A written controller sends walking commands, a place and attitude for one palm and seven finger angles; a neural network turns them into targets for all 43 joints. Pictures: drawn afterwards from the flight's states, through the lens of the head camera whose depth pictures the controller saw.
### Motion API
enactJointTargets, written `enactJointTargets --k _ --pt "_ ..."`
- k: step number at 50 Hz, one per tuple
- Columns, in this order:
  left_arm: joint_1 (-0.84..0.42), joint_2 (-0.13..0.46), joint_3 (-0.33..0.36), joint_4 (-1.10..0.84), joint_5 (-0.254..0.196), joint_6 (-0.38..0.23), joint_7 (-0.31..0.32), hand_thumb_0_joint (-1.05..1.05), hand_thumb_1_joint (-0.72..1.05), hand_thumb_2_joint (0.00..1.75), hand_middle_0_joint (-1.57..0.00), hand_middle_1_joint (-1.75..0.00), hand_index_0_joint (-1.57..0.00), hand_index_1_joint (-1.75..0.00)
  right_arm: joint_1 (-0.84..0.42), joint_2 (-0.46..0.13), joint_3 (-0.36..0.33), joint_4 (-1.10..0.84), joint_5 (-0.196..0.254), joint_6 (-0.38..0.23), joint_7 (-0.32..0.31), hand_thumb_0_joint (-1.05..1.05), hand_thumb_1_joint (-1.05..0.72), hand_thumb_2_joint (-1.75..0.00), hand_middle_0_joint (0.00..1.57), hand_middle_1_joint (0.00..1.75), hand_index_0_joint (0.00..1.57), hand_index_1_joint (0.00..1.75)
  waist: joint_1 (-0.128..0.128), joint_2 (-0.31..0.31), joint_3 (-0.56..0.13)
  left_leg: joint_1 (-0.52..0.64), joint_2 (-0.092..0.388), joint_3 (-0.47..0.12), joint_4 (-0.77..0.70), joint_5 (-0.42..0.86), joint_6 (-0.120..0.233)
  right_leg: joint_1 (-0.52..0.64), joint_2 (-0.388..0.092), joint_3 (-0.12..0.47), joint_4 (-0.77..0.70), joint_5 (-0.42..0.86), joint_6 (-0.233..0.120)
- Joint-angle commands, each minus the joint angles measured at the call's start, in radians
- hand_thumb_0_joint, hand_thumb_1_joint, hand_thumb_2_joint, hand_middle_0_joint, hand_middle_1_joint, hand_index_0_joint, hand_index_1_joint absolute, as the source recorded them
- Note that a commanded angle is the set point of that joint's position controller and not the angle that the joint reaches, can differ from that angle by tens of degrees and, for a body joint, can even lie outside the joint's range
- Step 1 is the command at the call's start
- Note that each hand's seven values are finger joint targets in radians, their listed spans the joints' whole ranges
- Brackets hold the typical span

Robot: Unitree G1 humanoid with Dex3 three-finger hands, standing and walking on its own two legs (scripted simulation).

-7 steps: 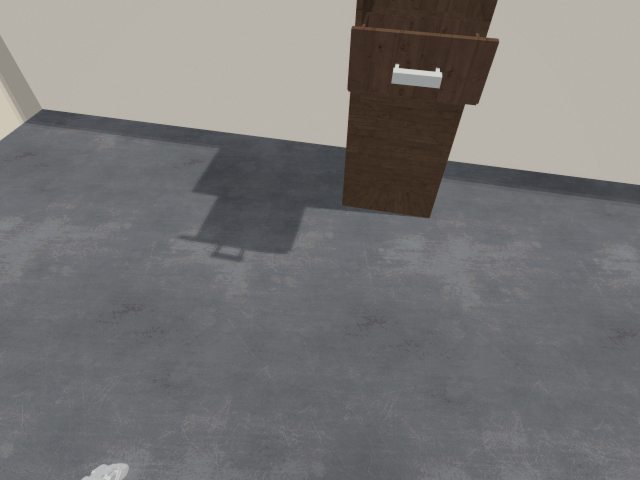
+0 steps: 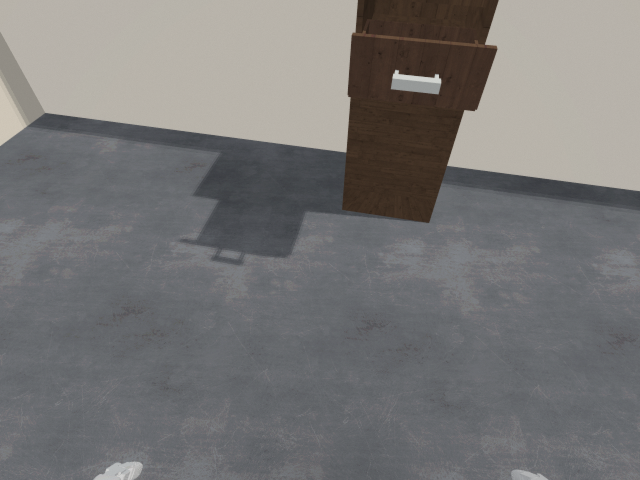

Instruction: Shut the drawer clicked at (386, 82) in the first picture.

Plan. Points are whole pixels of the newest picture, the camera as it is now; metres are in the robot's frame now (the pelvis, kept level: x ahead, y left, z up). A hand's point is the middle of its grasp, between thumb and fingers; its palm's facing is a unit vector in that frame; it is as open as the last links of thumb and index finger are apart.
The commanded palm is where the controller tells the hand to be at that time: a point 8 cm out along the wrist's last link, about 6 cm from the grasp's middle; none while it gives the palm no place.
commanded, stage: stand and wait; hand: left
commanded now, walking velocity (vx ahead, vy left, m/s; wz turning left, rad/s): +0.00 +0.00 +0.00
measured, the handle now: (416, 79) +1.03 -0.18 +0.03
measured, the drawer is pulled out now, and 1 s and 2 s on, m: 0.30 0.30 0.30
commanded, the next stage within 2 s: look at it before walking up in 0.68 s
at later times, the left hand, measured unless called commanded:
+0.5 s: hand out of the picture +0.06 +0.24 -0.15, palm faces -0.02 -0.94 -0.34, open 7.4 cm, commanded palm none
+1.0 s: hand out of the picture +0.06 +0.24 -0.15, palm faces -0.03 -0.94 -0.33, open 7.4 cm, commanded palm none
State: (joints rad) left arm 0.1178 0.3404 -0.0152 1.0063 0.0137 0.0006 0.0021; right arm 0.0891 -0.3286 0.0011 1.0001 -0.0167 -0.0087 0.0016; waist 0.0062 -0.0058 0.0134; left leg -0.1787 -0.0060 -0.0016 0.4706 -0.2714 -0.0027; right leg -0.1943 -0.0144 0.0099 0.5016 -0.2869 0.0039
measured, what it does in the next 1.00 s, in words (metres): stands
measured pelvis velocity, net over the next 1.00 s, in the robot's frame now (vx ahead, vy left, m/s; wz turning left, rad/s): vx -0.02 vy -0.01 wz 0.00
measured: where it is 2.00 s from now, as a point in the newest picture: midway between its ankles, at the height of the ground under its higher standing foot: outside the picture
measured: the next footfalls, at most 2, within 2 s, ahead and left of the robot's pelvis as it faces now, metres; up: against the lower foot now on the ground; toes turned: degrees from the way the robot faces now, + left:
none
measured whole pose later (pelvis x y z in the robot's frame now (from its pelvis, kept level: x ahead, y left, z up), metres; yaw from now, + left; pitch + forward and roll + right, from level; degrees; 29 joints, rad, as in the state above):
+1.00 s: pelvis -0.02 -0.01 +0.01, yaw +0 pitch -2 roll +0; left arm 0.13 0.34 -0.01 1.09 0.02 0.00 0.00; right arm 0.12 -0.33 0.00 1.11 -0.01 -0.01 0.00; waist 0.00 -0.01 0.03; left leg -0.14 0.01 0.00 0.37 -0.19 -0.02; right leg -0.16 0.01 0.01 0.40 -0.21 -0.01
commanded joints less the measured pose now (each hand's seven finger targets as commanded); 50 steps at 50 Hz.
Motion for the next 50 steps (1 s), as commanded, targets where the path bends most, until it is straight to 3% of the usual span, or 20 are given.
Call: enactJointTargets --k 1,50 --pt "-0.036 0.209 0.052 -0.062 -0.004 -0.025 0.012 0.00 0.90 0.90 -0.20 -0.30 -0.20 -0.30 -0.046 -0.206 -0.046 -0.050 0.001 -0.027 -0.017 0.00 -0.90 -0.90 0.20 0.30 0.20 0.30 -0.007 0.001 -0.079 0.029 0.109 -0.079 -0.074 0.246 0.040 0.027 -0.101 0.089 -0.089 0.251 -0.043" --pt "-0.021 0.208 0.050 0.017 -0.002 -0.027 0.007 0.00 0.90 0.90 -0.20 -0.30 -0.20 -0.30 -0.013 -0.211 -0.037 0.052 0.008 -0.027 -0.014 0.00 -0.90 -0.90 0.20 0.30 0.20 0.30 -0.004 0.001 -0.024 0.034 0.120 -0.097 -0.159 0.138 0.027 0.017 -0.100 0.117 -0.194 0.120 -0.038"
